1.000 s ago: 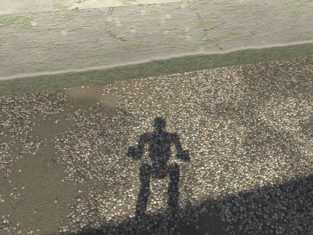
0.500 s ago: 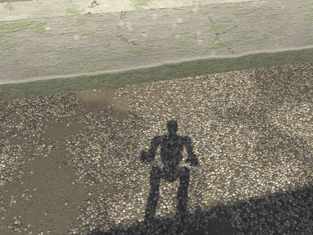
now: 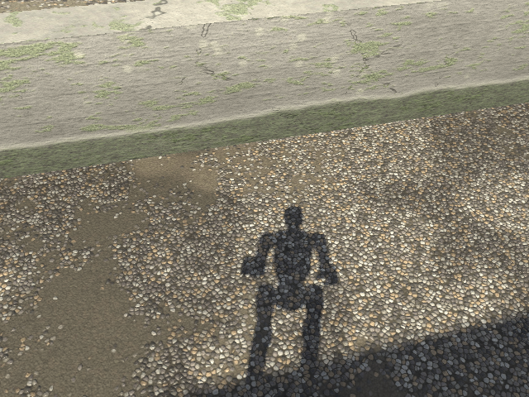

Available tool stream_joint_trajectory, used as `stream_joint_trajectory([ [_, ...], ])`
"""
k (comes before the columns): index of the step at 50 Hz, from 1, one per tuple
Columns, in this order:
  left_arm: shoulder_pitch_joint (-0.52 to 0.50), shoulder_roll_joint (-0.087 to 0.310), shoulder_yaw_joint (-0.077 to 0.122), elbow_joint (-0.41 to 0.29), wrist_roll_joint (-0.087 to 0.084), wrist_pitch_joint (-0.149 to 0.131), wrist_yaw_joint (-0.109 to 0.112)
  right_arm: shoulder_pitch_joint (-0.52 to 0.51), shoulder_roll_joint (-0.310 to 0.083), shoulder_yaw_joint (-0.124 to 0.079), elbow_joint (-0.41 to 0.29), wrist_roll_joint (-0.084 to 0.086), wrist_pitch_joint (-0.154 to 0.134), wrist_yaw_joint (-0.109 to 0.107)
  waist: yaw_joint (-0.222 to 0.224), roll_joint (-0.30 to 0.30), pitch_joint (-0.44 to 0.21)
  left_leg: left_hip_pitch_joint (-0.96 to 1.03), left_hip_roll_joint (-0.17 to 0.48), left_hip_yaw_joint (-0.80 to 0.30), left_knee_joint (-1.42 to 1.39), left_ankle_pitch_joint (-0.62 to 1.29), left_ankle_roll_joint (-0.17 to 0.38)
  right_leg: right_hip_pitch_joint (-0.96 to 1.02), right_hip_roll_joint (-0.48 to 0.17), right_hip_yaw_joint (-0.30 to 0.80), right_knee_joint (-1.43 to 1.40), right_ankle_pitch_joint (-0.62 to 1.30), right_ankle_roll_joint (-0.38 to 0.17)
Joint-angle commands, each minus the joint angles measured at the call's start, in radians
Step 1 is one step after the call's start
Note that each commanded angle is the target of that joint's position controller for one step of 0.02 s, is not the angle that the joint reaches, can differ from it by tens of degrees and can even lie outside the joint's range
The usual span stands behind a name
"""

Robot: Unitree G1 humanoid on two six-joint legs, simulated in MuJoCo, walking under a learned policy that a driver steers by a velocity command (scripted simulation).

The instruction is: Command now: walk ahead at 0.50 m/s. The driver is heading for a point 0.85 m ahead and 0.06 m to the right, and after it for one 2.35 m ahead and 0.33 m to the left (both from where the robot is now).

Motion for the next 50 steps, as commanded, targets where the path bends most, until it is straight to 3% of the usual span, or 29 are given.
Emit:
stream_joint_trajectory([
  [1,-0.055,0.090,0.026,-0.085,0.000,-0.018,0.005,-0.045,-0.086,-0.024,-0.080,0.001,-0.014,0.000,0.004,0.012,-0.010,-0.160,-0.003,0.049,-0.103,0.292,0.071,0.137,-0.046,0.077,-0.158,0.085,0.018],
  [6,-0.051,0.107,0.027,-0.079,-0.001,-0.040,0.000,-0.068,-0.071,-0.016,-0.102,-0.006,-0.019,0.007,0.005,-0.021,-0.008,-0.140,-0.008,0.094,-0.095,0.241,0.049,0.126,-0.093,0.112,-0.237,-0.004,0.016],
  [14,-0.054,0.100,0.024,-0.077,0.002,-0.043,-0.002,-0.063,-0.074,-0.013,-0.101,-0.001,-0.021,0.010,0.004,0.032,-0.012,-0.135,0.004,0.049,-0.143,0.282,0.068,0.145,-0.043,0.080,-0.182,0.021,0.033],
  [22,-0.043,0.104,0.023,-0.073,0.003,-0.046,-0.002,-0.069,-0.077,-0.012,-0.107,0.001,-0.023,0.012,0.009,0.025,-0.007,-0.142,0.006,0.041,-0.146,0.287,0.069,0.159,-0.042,0.085,-0.172,0.051,0.032],
  [23,-0.038,0.099,0.025,-0.071,0.003,-0.035,0.002,-0.051,-0.092,-0.020,-0.089,-0.001,-0.021,0.007,0.009,0.039,-0.019,-0.127,0.005,0.037,-0.139,0.300,0.075,0.151,-0.032,0.072,-0.145,0.085,0.024],
  [26,-0.041,0.094,0.024,-0.074,0.004,-0.025,0.006,-0.051,-0.088,-0.019,-0.088,0.002,-0.019,0.004,0.008,0.035,-0.017,-0.140,0.011,0.022,-0.136,0.326,0.081,0.154,-0.019,0.069,-0.123,0.118,0.026],
  [27,-0.054,0.065,0.015,-0.088,0.002,-0.022,0.002,-0.054,-0.075,-0.015,-0.090,-0.006,-0.017,0.001,0.005,0.015,-0.027,-0.157,0.012,0.024,-0.138,0.348,0.071,0.180,-0.021,0.076,-0.114,0.171,0.031],
  [28,-0.049,0.062,0.014,-0.090,0.001,-0.021,0.001,-0.053,-0.076,-0.015,-0.086,-0.007,-0.016,-0.001,0.009,0.014,-0.033,-0.157,0.011,0.025,-0.137,0.345,0.067,0.184,-0.024,0.077,-0.111,0.182,0.031],
  [36,-0.005,0.078,0.018,-0.085,-0.001,-0.015,0.005,-0.040,-0.073,-0.020,-0.071,-0.007,-0.016,-0.005,0.015,0.012,-0.027,-0.160,0.003,0.032,-0.132,0.264,0.059,0.187,-0.046,0.096,-0.132,0.177,0.022],
  [41,0.031,0.092,0.023,-0.057,-0.003,-0.002,0.016,-0.042,-0.077,-0.032,-0.072,-0.011,-0.013,0.001,0.011,0.013,0.023,-0.172,0.025,0.002,-0.167,0.239,0.028,0.177,-0.088,0.130,-0.192,0.274,0.001],
  [45,0.040,0.117,0.042,-0.041,-0.005,0.008,0.020,-0.022,-0.098,-0.048,-0.063,-0.011,-0.012,0.000,0.002,-0.002,-0.036,-0.166,0.028,0.005,-0.127,0.344,0.020,0.224,-0.098,0.133,-0.157,0.490,-0.020],
  [46,0.040,0.091,0.021,-0.050,0.001,0.005,0.047,-0.016,-0.097,-0.033,-0.073,-0.006,-0.001,-0.016,-0.003,0.051,-0.048,-0.195,0.039,-0.036,-0.132,0.303,0.059,0.253,-0.128,0.134,-0.182,0.438,-0.071],
  [48,0.040,0.122,0.030,-0.039,0.002,0.011,0.075,-0.028,-0.100,-0.033,-0.087,-0.011,0.014,-0.030,-0.003,0.009,-0.054,-0.201,0.040,-0.011,-0.088,0.301,0.066,0.229,-0.147,0.140,-0.186,0.462,-0.102],
  [49,0.029,0.139,0.034,-0.044,0.021,0.008,0.078,-0.017,-0.094,-0.027,-0.095,-0.011,0.018,-0.028,-0.014,-0.069,-0.081,-0.217,0.038,0.013,-0.043,0.262,0.057,0.248,-0.175,0.156,-0.196,0.485,-0.122],
  [50,0.033,0.139,0.035,-0.042,0.021,0.011,0.081,-0.009,-0.104,-0.031,-0.094,-0.016,0.022,-0.027,-0.010,-0.078,-0.096,-0.213,0.032,0.037,-0.013,0.227,0.047,0.241,-0.206,0.176,-0.215,0.488,-0.143],
])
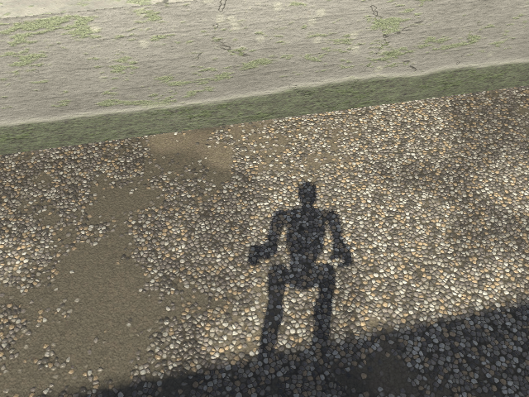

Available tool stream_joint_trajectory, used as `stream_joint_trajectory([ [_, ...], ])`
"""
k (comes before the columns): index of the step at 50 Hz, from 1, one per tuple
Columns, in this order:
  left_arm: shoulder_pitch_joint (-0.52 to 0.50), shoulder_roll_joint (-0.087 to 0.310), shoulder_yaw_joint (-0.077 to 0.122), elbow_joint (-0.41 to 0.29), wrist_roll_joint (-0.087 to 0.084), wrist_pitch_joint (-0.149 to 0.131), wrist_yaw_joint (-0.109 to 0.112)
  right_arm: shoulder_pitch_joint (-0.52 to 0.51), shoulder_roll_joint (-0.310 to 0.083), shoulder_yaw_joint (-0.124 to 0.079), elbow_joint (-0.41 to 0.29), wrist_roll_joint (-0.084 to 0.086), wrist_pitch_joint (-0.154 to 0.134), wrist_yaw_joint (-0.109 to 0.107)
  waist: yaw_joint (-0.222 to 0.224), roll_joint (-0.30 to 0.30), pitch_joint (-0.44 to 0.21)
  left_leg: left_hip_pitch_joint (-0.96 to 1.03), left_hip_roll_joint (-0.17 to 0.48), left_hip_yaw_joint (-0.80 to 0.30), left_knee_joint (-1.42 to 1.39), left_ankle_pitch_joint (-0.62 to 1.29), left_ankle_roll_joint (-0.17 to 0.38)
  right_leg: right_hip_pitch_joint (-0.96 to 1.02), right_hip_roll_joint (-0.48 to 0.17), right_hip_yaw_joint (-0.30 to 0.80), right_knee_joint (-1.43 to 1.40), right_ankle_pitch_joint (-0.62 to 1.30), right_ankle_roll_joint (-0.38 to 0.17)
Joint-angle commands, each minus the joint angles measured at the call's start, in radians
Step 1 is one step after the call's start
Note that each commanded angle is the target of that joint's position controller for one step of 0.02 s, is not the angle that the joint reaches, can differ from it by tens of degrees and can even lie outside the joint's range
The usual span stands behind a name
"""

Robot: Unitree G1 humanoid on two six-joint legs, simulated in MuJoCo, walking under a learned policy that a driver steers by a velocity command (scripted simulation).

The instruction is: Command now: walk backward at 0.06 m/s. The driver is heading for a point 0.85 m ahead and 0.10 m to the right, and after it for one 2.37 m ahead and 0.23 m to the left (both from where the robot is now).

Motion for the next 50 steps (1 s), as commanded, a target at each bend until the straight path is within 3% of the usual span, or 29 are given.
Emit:
stream_joint_trajectory([
  [1,-0.013,0.117,0.035,-0.073,0.005,-0.009,0.024,-0.006,-0.084,-0.019,-0.083,-0.011,0.001,-0.006,0.002,-0.097,-0.115,-0.157,0.027,0.059,0.031,0.149,0.031,0.220,-0.225,0.239,-0.170,0.419,-0.160],
  [3,-0.007,0.126,0.038,-0.060,-0.003,-0.002,0.032,-0.011,-0.079,-0.019,-0.092,-0.024,0.004,0.007,0.008,-0.087,-0.101,-0.148,0.039,0.094,0.058,0.113,0.039,0.181,-0.252,0.278,-0.184,0.320,-0.170],
  [4,-0.015,0.136,0.042,-0.056,-0.006,0.000,0.036,-0.005,-0.074,-0.020,-0.093,-0.022,0.004,0.013,0.004,-0.080,-0.090,-0.141,0.048,0.098,0.053,0.138,0.045,0.154,-0.249,0.274,-0.174,0.273,-0.161],
  [5,-0.019,0.130,0.037,-0.047,-0.004,-0.002,0.032,0.023,-0.079,-0.023,-0.088,-0.007,0.009,0.015,-0.002,-0.070,-0.096,-0.122,0.052,0.080,0.011,0.129,0.059,0.141,-0.228,0.250,-0.178,0.123,-0.135],
  [6,-0.039,0.124,0.032,-0.048,-0.005,-0.005,0.024,0.051,-0.081,-0.024,-0.084,-0.002,0.012,0.016,-0.020,-0.024,-0.077,-0.106,0.060,0.040,-0.078,0.149,0.079,0.104,-0.180,0.201,-0.173,-0.106,-0.092],
  [7,-0.051,0.125,0.025,-0.045,-0.015,-0.011,0.019,0.054,-0.100,-0.024,-0.081,0.001,0.008,0.014,-0.027,0.067,-0.014,-0.093,0.081,-0.046,-0.212,0.116,0.101,0.027,-0.103,0.146,-0.145,-0.294,-0.031],
  [8,-0.120,0.089,0.023,-0.067,-0.008,-0.007,-0.013,-0.054,-0.078,-0.021,-0.122,-0.002,-0.001,0.036,-0.024,0.176,0.026,-0.114,0.110,-0.147,-0.347,0.168,0.104,-0.003,0.000,0.108,-0.079,-0.221,0.052],
  [9,-0.130,0.078,0.015,-0.069,-0.008,-0.007,-0.031,-0.081,-0.071,-0.010,-0.129,-0.005,-0.004,0.040,-0.021,0.209,0.035,-0.120,0.135,-0.218,-0.409,0.106,0.116,-0.003,0.024,0.147,-0.084,-0.217,0.079],
  [12,-0.062,0.074,0.007,-0.018,-0.008,-0.046,-0.059,-0.150,-0.041,0.004,-0.122,-0.004,-0.002,0.038,0.044,0.100,0.001,-0.110,0.078,-0.131,-0.457,-0.098,0.090,0.163,0.014,0.184,-0.228,-0.050,0.082],
  [13,-0.059,0.045,-0.005,-0.014,-0.004,-0.055,-0.066,-0.158,-0.020,0.012,-0.120,-0.010,-0.001,0.039,0.049,0.062,-0.010,-0.104,0.066,-0.099,-0.455,-0.062,0.071,0.219,0.009,0.199,-0.245,0.007,0.075],
  [14,-0.033,0.042,-0.010,0.001,0.000,-0.060,-0.073,-0.146,-0.027,0.011,-0.104,-0.009,0.001,0.044,0.056,0.073,-0.022,-0.076,0.057,-0.088,-0.459,-0.088,0.067,0.235,0.010,0.189,-0.241,-0.032,0.062],
  [21,-0.060,0.077,-0.015,-0.012,-0.015,-0.081,-0.060,-0.163,-0.004,0.013,-0.108,-0.006,-0.005,0.067,0.013,-0.051,0.039,0.027,0.008,0.003,-0.339,0.039,0.058,0.105,-0.001,0.237,-0.284,-0.082,0.034],
  [23,-0.082,0.075,-0.014,-0.034,-0.013,-0.076,-0.063,-0.152,-0.016,0.015,-0.098,-0.018,-0.019,0.072,0.004,-0.050,0.028,0.047,-0.003,0.023,-0.294,0.069,0.054,0.087,-0.010,0.249,-0.264,-0.065,0.021],
  [27,-0.068,0.076,-0.010,-0.046,-0.009,-0.078,-0.059,-0.184,-0.010,0.017,-0.102,-0.013,-0.033,0.065,0.017,-0.014,0.005,0.054,-0.001,0.027,-0.260,0.152,0.063,0.121,-0.008,0.234,-0.209,0.024,0.016],
  [29,-0.050,0.063,-0.011,-0.052,0.005,-0.061,-0.050,-0.180,-0.031,0.008,-0.092,-0.008,-0.029,0.049,0.022,0.003,-0.032,0.101,0.005,0.020,-0.214,0.267,0.079,0.127,-0.002,0.210,-0.168,0.119,0.003],
  [32,-0.052,0.067,-0.005,-0.059,0.004,-0.055,-0.045,-0.181,-0.033,0.006,-0.090,-0.005,-0.025,0.042,0.023,0.003,-0.045,0.112,0.008,0.022,-0.178,0.381,0.082,0.145,0.006,0.194,-0.125,0.201,0.006],
  [33,-0.107,0.072,-0.001,-0.072,0.009,-0.055,-0.057,-0.222,-0.052,0.004,-0.115,-0.008,-0.015,0.043,0.025,-0.014,-0.002,0.085,0.029,-0.002,-0.151,0.625,0.084,0.120,0.007,0.183,-0.062,0.400,0.010],
  [34,-0.084,0.067,-0.001,-0.070,0.017,-0.055,-0.063,-0.207,-0.071,-0.002,-0.107,-0.010,-0.012,0.037,0.028,0.002,-0.061,0.113,0.034,-0.005,-0.127,0.721,0.089,0.145,0.010,0.180,-0.041,0.456,0.014],
  [37,-0.091,0.062,0.003,-0.062,0.016,-0.056,-0.063,-0.199,-0.076,-0.004,-0.101,-0.009,-0.008,0.025,0.023,0.000,-0.132,0.147,0.035,0.000,-0.097,0.839,0.086,0.176,0.013,0.172,-0.021,0.524,0.023],
  [44,-0.147,0.039,0.003,-0.062,0.009,-0.041,-0.063,-0.232,-0.064,-0.004,-0.103,-0.011,-0.006,0.024,0.024,-0.031,-0.158,0.103,0.009,0.034,-0.090,0.703,0.060,0.237,-0.011,0.169,-0.028,0.578,0.016],
  [50,-0.185,0.027,-0.001,-0.073,0.001,-0.043,-0.072,-0.245,-0.058,-0.001,-0.109,-0.014,-0.004,0.032,0.028,-0.023,-0.135,0.108,0.021,0.035,-0.111,0.601,0.055,0.171,-0.014,0.180,-0.047,0.445,0.016],
])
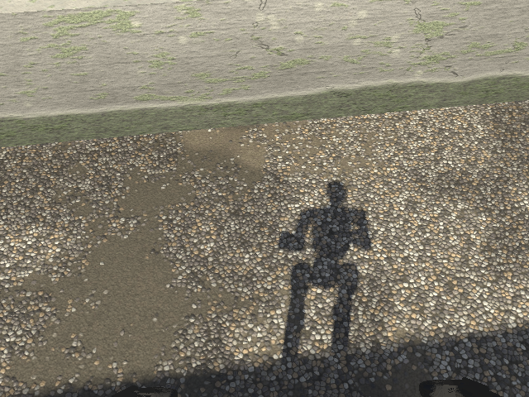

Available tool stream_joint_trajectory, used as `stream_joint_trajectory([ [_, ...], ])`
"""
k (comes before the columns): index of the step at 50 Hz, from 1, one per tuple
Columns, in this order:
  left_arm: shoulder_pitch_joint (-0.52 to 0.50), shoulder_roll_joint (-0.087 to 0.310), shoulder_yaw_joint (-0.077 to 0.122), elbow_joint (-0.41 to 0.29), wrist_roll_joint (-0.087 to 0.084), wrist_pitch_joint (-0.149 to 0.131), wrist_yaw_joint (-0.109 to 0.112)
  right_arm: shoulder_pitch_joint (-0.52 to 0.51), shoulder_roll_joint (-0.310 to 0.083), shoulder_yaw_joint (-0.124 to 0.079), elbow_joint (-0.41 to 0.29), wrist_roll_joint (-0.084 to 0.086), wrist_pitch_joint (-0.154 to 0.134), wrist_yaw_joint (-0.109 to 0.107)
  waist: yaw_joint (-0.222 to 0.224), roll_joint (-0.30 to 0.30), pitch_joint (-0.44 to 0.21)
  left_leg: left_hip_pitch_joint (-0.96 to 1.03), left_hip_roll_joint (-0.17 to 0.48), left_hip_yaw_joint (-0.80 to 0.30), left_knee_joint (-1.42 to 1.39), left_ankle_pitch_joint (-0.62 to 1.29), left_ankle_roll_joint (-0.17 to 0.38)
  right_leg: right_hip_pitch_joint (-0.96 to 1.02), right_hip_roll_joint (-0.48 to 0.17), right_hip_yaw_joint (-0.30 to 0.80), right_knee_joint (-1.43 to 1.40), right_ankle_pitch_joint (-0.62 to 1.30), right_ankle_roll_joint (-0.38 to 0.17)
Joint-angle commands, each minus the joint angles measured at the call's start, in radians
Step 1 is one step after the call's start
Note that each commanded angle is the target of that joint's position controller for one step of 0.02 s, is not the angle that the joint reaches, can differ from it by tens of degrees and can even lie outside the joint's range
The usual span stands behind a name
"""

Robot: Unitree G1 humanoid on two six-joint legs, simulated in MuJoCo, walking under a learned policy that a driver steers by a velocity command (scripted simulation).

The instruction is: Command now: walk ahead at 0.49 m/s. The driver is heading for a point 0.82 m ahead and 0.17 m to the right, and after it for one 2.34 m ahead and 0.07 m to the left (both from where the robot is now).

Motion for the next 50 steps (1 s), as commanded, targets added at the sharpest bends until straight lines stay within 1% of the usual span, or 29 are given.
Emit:
stream_joint_trajectory([
  [1,-0.040,0.065,0.018,-0.083,0.000,-0.015,-0.003,-0.073,-0.068,-0.018,-0.091,0.003,-0.013,0.005,0.012,-0.003,-0.155,0.003,0.059,-0.045,-0.051,0.578,0.013,0.101,-0.044,0.048,-0.053,0.467,-0.012],
  [2,-0.053,0.061,0.016,-0.086,0.001,-0.016,-0.004,-0.078,-0.068,-0.018,-0.094,0.007,-0.014,0.007,0.006,-0.001,-0.145,-0.019,0.060,-0.051,-0.061,0.544,0.013,0.100,-0.043,0.048,-0.055,0.443,-0.010],
  [3,-0.003,0.051,0.011,-0.082,-0.007,-0.016,0.008,-0.034,-0.053,-0.016,-0.068,0.014,-0.025,0.004,0.003,0.026,-0.203,0.010,0.048,-0.036,-0.087,0.303,0.009,0.128,-0.049,0.060,-0.095,0.241,-0.013],
  [4,-0.039,0.053,0.009,-0.091,-0.014,-0.011,0.010,-0.061,-0.042,-0.010,-0.077,0.014,-0.028,0.008,0.000,0.016,-0.117,-0.033,0.040,-0.034,-0.102,0.242,0.006,0.088,-0.050,0.067,-0.117,0.196,-0.015],
  [5,-0.054,0.055,0.008,-0.100,-0.015,-0.007,0.011,-0.072,-0.036,-0.007,-0.081,0.013,-0.030,0.011,-0.002,0.005,-0.079,-0.054,0.039,-0.037,-0.108,0.206,0.005,0.066,-0.052,0.073,-0.131,0.165,-0.017],
  [7,-0.050,0.058,0.006,-0.109,-0.014,-0.005,0.010,-0.071,-0.035,-0.005,-0.084,0.011,-0.032,0.015,0.000,-0.005,-0.044,-0.073,0.038,-0.039,-0.113,0.175,0.004,0.041,-0.053,0.079,-0.145,0.125,-0.017],
  [13,-0.021,0.060,0.004,-0.115,-0.007,-0.019,0.015,-0.053,-0.033,-0.004,-0.086,0.009,-0.043,0.016,0.004,0.007,-0.047,-0.069,0.046,-0.056,-0.127,0.186,0.011,0.048,-0.044,0.078,-0.146,0.110,-0.014],
  [25,0.023,0.073,0.008,-0.110,-0.004,-0.017,0.019,-0.018,-0.037,-0.005,-0.073,0.006,-0.044,0.008,0.005,0.004,-0.075,-0.027,0.043,-0.041,-0.096,0.310,0.014,0.080,-0.039,0.068,-0.118,0.224,-0.021],
  [26,-0.027,0.077,0.011,-0.120,0.002,-0.020,0.007,-0.059,-0.054,-0.006,-0.098,0.003,-0.033,0.010,0.009,-0.018,-0.033,-0.062,0.061,-0.059,-0.077,0.524,0.016,0.064,-0.035,0.052,-0.062,0.416,-0.017],
  [27,0.001,0.072,0.012,-0.112,0.009,-0.025,0.003,-0.043,-0.067,-0.012,-0.092,0.001,-0.030,0.007,0.013,-0.006,-0.096,-0.033,0.065,-0.064,-0.063,0.580,0.019,0.091,-0.034,0.053,-0.049,0.455,-0.014],
  [30,0.007,0.069,0.013,-0.098,0.007,-0.031,0.002,-0.041,-0.063,-0.012,-0.091,0.000,-0.027,0.000,0.011,0.001,-0.153,-0.001,0.063,-0.054,-0.051,0.617,0.017,0.111,-0.036,0.050,-0.044,0.489,-0.010],
  [31,0.061,0.061,0.010,-0.087,-0.002,-0.030,0.015,0.005,-0.046,-0.011,-0.064,0.007,-0.037,-0.005,0.006,0.027,-0.228,0.043,0.048,-0.032,-0.065,0.398,0.013,0.148,-0.040,0.057,-0.078,0.314,-0.013],
  [32,0.026,0.064,0.009,-0.094,-0.009,-0.022,0.019,-0.020,-0.036,-0.006,-0.072,0.008,-0.037,-0.002,0.003,0.019,-0.149,0.006,0.041,-0.026,-0.076,0.345,0.010,0.114,-0.042,0.061,-0.096,0.281,-0.016],
  [33,0.008,0.067,0.009,-0.101,-0.010,-0.016,0.021,-0.031,-0.030,-0.005,-0.075,0.007,-0.035,0.001,0.000,0.006,-0.110,-0.014,0.039,-0.027,-0.080,0.316,0.009,0.093,-0.045,0.065,-0.107,0.261,-0.019],
  [34,-0.049,0.070,0.010,-0.115,-0.003,-0.016,0.007,-0.079,-0.045,-0.004,-0.102,0.004,-0.023,0.008,0.006,-0.020,-0.043,-0.063,0.055,-0.045,-0.067,0.499,0.011,0.064,-0.042,0.050,-0.059,0.430,-0.016],
  [35,-0.021,0.066,0.010,-0.110,0.005,-0.018,0.001,-0.063,-0.058,-0.010,-0.097,0.002,-0.019,0.009,0.011,-0.010,-0.093,-0.046,0.060,-0.051,-0.057,0.529,0.013,0.084,-0.040,0.051,-0.049,0.449,-0.014],
  [36,0.047,0.060,0.007,-0.097,0.000,-0.020,0.011,-0.007,-0.048,-0.011,-0.069,0.008,-0.030,0.004,0.007,0.014,-0.176,0.005,0.046,-0.033,-0.071,0.329,0.009,0.115,-0.046,0.063,-0.089,0.271,-0.017],
  [37,0.020,0.065,0.007,-0.103,-0.006,-0.018,0.015,-0.024,-0.040,-0.007,-0.076,0.008,-0.034,0.005,0.002,0.008,-0.115,-0.019,0.041,-0.030,-0.082,0.292,0.007,0.086,-0.047,0.069,-0.107,0.237,-0.019],
  [38,0.005,0.068,0.007,-0.108,-0.009,-0.017,0.016,-0.035,-0.037,-0.005,-0.077,0.007,-0.036,0.006,0.001,0.005,-0.091,-0.030,0.042,-0.033,-0.086,0.278,0.007,0.075,-0.048,0.072,-0.115,0.221,-0.022],
  [39,-0.050,0.073,0.009,-0.121,-0.004,-0.019,0.004,-0.084,-0.053,-0.005,-0.106,0.005,-0.027,0.010,0.007,-0.016,-0.031,-0.075,0.058,-0.052,-0.073,0.473,0.010,0.051,-0.043,0.055,-0.063,0.400,-0.016],
  [40,-0.022,0.068,0.009,-0.115,0.005,-0.021,-0.001,-0.069,-0.065,-0.012,-0.100,0.003,-0.024,0.009,0.012,-0.004,-0.082,-0.057,0.064,-0.058,-0.064,0.508,0.013,0.075,-0.041,0.054,-0.052,0.423,-0.014],
  [41,0.046,0.060,0.006,-0.101,0.000,-0.023,0.010,-0.013,-0.052,-0.011,-0.072,0.009,-0.034,0.004,0.009,0.021,-0.166,-0.004,0.050,-0.040,-0.077,0.311,0.010,0.107,-0.046,0.066,-0.093,0.246,-0.017],
  [42,0.017,0.064,0.006,-0.107,-0.007,-0.020,0.014,-0.031,-0.041,-0.007,-0.079,0.009,-0.037,0.005,0.004,0.012,-0.106,-0.028,0.043,-0.035,-0.088,0.279,0.008,0.079,-0.046,0.070,-0.111,0.217,-0.018],
  [44,-0.001,0.068,0.006,-0.114,-0.009,-0.017,0.016,-0.045,-0.036,-0.005,-0.081,0.008,-0.039,0.007,0.004,0.004,-0.070,-0.041,0.042,-0.036,-0.089,0.263,0.008,0.065,-0.048,0.074,-0.122,0.202,-0.022],
  [45,-0.050,0.072,0.007,-0.126,-0.003,-0.018,0.004,-0.087,-0.051,-0.005,-0.109,0.006,-0.029,0.011,0.009,-0.020,-0.018,-0.085,0.058,-0.052,-0.076,0.458,0.008,0.043,-0.043,0.056,-0.068,0.387,-0.016],
  [46,-0.020,0.064,0.007,-0.119,0.007,-0.023,-0.001,-0.068,-0.062,-0.010,-0.101,0.003,-0.026,0.010,0.014,-0.010,-0.081,-0.063,0.065,-0.061,-0.066,0.500,0.012,0.075,-0.041,0.055,-0.054,0.417,-0.015],
  [47,0.050,0.058,0.005,-0.103,0.001,-0.025,0.010,-0.011,-0.051,-0.011,-0.072,0.009,-0.037,0.004,0.011,0.018,-0.174,-0.003,0.050,-0.041,-0.079,0.306,0.010,0.113,-0.046,0.067,-0.093,0.243,-0.017],
  [48,0.020,0.063,0.005,-0.108,-0.006,-0.023,0.014,-0.030,-0.038,-0.006,-0.079,0.009,-0.040,0.005,0.005,0.011,-0.111,-0.027,0.044,-0.036,-0.089,0.276,0.007,0.083,-0.046,0.070,-0.112,0.216,-0.018],
  [50,0.001,0.067,0.006,-0.115,-0.009,-0.018,0.017,-0.043,-0.033,-0.004,-0.081,0.007,-0.041,0.007,0.005,0.002,-0.074,-0.039,0.043,-0.036,-0.090,0.264,0.008,0.068,-0.048,0.074,-0.123,0.204,-0.022],
])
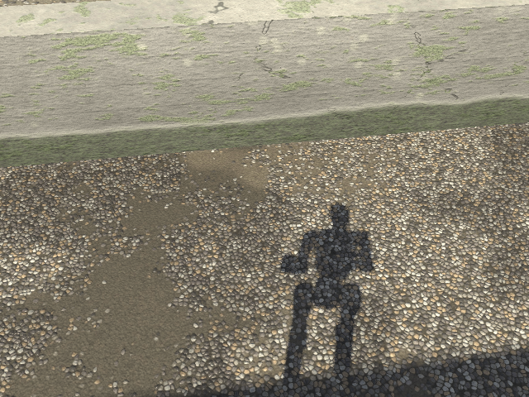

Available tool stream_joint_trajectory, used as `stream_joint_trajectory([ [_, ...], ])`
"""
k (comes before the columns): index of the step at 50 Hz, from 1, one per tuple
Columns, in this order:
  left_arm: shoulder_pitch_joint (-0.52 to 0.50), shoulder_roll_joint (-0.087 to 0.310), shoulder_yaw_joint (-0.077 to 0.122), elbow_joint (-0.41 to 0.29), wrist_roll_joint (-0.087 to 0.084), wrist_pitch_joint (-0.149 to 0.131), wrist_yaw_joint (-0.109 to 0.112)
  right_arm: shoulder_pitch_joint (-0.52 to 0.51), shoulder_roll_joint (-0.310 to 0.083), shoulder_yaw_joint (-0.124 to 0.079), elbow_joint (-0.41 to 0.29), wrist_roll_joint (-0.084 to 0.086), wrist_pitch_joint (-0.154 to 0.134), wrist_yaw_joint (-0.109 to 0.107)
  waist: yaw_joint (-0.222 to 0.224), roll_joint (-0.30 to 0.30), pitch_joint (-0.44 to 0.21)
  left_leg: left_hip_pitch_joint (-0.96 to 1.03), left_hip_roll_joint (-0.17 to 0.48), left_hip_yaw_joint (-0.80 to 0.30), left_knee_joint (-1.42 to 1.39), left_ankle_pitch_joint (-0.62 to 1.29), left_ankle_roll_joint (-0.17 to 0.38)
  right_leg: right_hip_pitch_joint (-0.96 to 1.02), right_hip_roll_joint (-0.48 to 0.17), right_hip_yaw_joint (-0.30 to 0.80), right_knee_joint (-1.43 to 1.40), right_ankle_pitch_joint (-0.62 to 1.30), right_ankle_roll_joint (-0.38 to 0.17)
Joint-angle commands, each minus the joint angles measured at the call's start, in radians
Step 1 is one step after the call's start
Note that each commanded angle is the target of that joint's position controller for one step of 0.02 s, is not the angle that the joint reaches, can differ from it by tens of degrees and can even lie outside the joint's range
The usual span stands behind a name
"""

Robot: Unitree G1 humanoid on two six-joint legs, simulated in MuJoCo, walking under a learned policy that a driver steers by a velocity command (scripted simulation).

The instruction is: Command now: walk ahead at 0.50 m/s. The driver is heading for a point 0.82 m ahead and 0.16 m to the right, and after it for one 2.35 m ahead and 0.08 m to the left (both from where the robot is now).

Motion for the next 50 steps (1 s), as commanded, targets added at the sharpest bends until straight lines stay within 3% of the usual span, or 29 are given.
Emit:
stream_joint_trajectory([
  [1,-0.074,0.069,0.018,-0.095,-0.003,-0.011,0.007,-0.090,-0.064,-0.019,-0.090,-0.001,-0.019,-0.001,-0.003,-0.005,-0.031,-0.052,0.032,-0.035,-0.097,0.270,0.014,0.047,-0.055,0.076,-0.128,0.206,-0.016],
  [2,-0.120,0.070,0.019,-0.106,0.004,-0.014,-0.007,-0.129,-0.079,-0.018,-0.116,-0.003,-0.009,0.003,0.002,-0.028,0.011,-0.093,0.049,-0.053,-0.083,0.470,0.015,0.033,-0.049,0.058,-0.071,0.395,-0.011],
  [3,-0.089,0.064,0.020,-0.097,0.013,-0.020,-0.011,-0.108,-0.092,-0.025,-0.108,-0.006,-0.007,0.001,0.007,-0.015,-0.059,-0.065,0.056,-0.061,-0.074,0.515,0.019,0.070,-0.047,0.058,-0.057,0.427,-0.009],
  [4,-0.019,0.059,0.018,-0.081,0.007,-0.022,0.000,-0.052,-0.081,-0.025,-0.079,0.000,-0.018,-0.005,0.004,0.015,-0.150,-0.006,0.041,-0.041,-0.086,0.322,0.018,0.107,-0.052,0.068,-0.095,0.254,-0.011],
  [5,-0.049,0.065,0.018,-0.086,-0.001,-0.019,0.004,-0.072,-0.069,-0.021,-0.086,0.001,-0.020,-0.005,-0.002,0.009,-0.086,-0.030,0.035,-0.036,-0.096,0.292,0.015,0.076,-0.052,0.071,-0.113,0.227,-0.013],
  [7,-0.058,0.071,0.019,-0.088,-0.003,-0.014,0.007,-0.076,-0.063,-0.019,-0.084,-0.002,-0.020,-0.003,-0.003,0.003,-0.048,-0.043,0.034,-0.040,-0.102,0.268,0.017,0.063,-0.056,0.078,-0.129,0.204,-0.018],
  [8,-0.102,0.076,0.019,-0.098,0.004,-0.015,-0.005,-0.113,-0.077,-0.019,-0.109,-0.005,-0.009,0.001,0.002,-0.022,0.014,-0.091,0.050,-0.059,-0.094,0.454,0.017,0.040,-0.053,0.063,-0.084,0.380,-0.015],
  [10,-0.042,0.061,0.016,-0.076,0.016,-0.022,-0.015,-0.079,-0.082,-0.022,-0.093,-0.010,-0.005,0.000,0.010,-0.007,-0.072,-0.057,0.063,-0.075,-0.102,0.493,0.021,0.090,-0.059,0.071,-0.087,0.397,-0.013],
  [11,0.027,0.052,0.010,-0.053,0.006,-0.022,-0.002,-0.016,-0.064,-0.019,-0.054,-0.002,-0.014,-0.005,0.002,0.026,-0.142,0.009,0.053,-0.066,-0.147,0.270,0.015,0.112,-0.071,0.086,-0.150,0.192,-0.014],
  [12,-0.008,0.061,0.010,-0.057,0.000,-0.018,0.003,-0.045,-0.056,-0.016,-0.059,-0.002,-0.015,-0.002,-0.001,0.026,-0.044,-0.021,0.047,-0.071,-0.174,0.232,0.015,0.069,-0.069,0.091,-0.184,0.150,-0.017],
  [13,-0.076,0.068,0.012,-0.074,0.007,-0.019,-0.007,-0.119,-0.058,-0.012,-0.096,-0.007,-0.007,0.002,0.005,-0.006,0.039,-0.079,0.067,-0.091,-0.169,0.433,0.013,0.053,-0.070,0.084,-0.162,0.336,-0.013],
  [14,-0.040,0.053,0.008,-0.060,0.015,-0.021,-0.012,-0.103,-0.057,-0.012,-0.083,-0.011,-0.004,0.003,0.010,0.001,-0.021,-0.045,0.080,-0.102,-0.189,0.467,0.011,0.092,-0.081,0.089,-0.179,0.363,-0.012],
  [17,0.008,0.061,0.011,-0.028,0.015,-0.030,-0.015,-0.077,-0.070,-0.017,-0.059,-0.012,-0.002,0.001,0.010,0.006,-0.056,0.015,0.094,-0.111,-0.239,0.507,0.003,0.137,-0.089,0.103,-0.230,0.415,-0.015],
  [25,0.033,0.083,0.027,0.007,0.001,-0.031,-0.020,-0.060,-0.078,-0.032,-0.035,-0.005,0.008,0.006,0.000,-0.010,-0.082,0.068,0.105,-0.093,-0.295,0.483,0.001,0.185,-0.093,0.113,-0.302,0.470,-0.033],
  [26,0.038,0.097,0.031,0.010,-0.016,-0.026,-0.004,-0.046,-0.073,-0.033,-0.021,0.003,0.001,0.001,-0.011,-0.001,-0.096,0.090,0.080,-0.069,-0.281,0.370,-0.005,0.172,-0.089,0.128,-0.303,0.409,-0.032],
  [29,0.025,0.098,0.033,0.001,-0.013,-0.015,0.007,-0.049,-0.068,-0.032,-0.020,0.003,-0.004,-0.001,-0.012,-0.005,-0.060,0.044,0.083,-0.069,-0.277,0.360,-0.006,0.158,-0.089,0.126,-0.304,0.394,-0.038],
  [34,0.042,0.111,0.041,-0.007,-0.008,-0.002,0.010,-0.045,-0.083,-0.035,-0.025,0.002,-0.009,-0.004,-0.002,-0.004,-0.063,0.009,0.083,-0.065,-0.242,0.398,0.001,0.162,-0.085,0.121,-0.269,0.414,-0.046],
  [35,0.118,0.127,0.029,0.005,0.012,-0.001,0.014,0.028,-0.058,-0.012,-0.013,-0.028,-0.003,-0.014,-0.008,0.033,-0.089,0.018,0.101,-0.108,-0.295,0.406,0.055,0.213,-0.093,0.162,-0.320,0.388,-0.091],
  [36,0.112,0.142,0.036,0.010,0.003,0.000,0.017,0.024,-0.067,-0.015,-0.006,-0.020,-0.002,-0.017,-0.004,0.027,-0.026,-0.007,0.103,-0.105,-0.304,0.408,0.062,0.205,-0.095,0.160,-0.334,0.392,-0.096],
  [37,0.103,0.147,0.035,0.006,0.003,0.000,0.018,0.024,-0.079,-0.015,-0.007,-0.018,-0.003,-0.018,-0.004,0.014,-0.011,-0.009,0.104,-0.104,-0.311,0.413,0.059,0.209,-0.094,0.159,-0.340,0.414,-0.095],
  [40,0.109,0.152,0.032,0.006,0.003,0.003,0.020,0.044,-0.100,-0.015,0.000,-0.014,-0.011,-0.019,0.002,0.000,-0.012,-0.009,0.106,-0.105,-0.337,0.399,0.051,0.241,-0.087,0.157,-0.358,0.408,-0.084],
  [44,0.128,0.159,0.031,0.013,0.004,0.007,0.021,0.076,-0.101,-0.010,0.012,-0.016,-0.014,-0.018,0.004,0.004,-0.006,-0.005,0.105,-0.102,-0.358,0.401,0.053,0.256,-0.078,0.155,-0.376,0.390,-0.075],
  [45,0.147,0.140,0.024,0.018,0.011,0.003,0.007,0.058,-0.107,-0.007,0.000,-0.015,-0.014,-0.008,0.018,0.001,-0.001,-0.015,0.115,-0.120,-0.373,0.448,0.060,0.279,-0.082,0.159,-0.378,0.432,-0.080],
  [50,0.169,0.164,0.026,0.031,0.009,-0.004,-0.010,0.089,-0.117,-0.004,0.009,-0.019,-0.007,0.000,0.009,0.003,-0.017,0.031,0.115,-0.112,-0.388,0.455,0.060,0.279,-0.079,0.165,-0.394,0.441,-0.081],
])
